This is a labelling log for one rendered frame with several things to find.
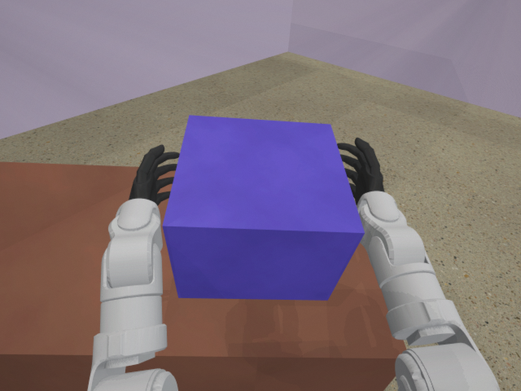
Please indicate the pedestal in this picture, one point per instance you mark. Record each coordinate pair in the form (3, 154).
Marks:
(54, 222)

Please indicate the robot left hand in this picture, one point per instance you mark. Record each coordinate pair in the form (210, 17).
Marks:
(146, 185)

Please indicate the left robot forearm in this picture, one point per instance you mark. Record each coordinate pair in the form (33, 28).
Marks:
(131, 328)

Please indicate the robot right hand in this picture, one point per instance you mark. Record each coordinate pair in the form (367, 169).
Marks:
(367, 176)

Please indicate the right robot upper arm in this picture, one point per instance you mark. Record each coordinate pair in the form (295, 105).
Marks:
(451, 367)

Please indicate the left robot upper arm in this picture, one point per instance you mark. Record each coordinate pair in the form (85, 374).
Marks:
(148, 380)

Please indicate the carton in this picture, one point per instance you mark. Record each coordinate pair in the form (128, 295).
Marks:
(259, 210)

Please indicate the right robot forearm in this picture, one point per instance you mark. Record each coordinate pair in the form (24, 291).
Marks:
(417, 308)

